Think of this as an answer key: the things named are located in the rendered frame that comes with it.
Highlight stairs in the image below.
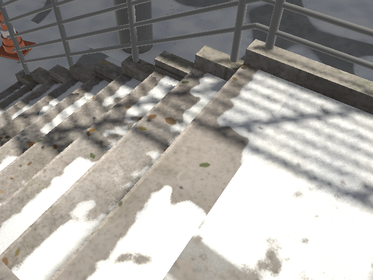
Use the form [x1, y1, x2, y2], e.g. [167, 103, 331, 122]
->
[0, 68, 227, 280]

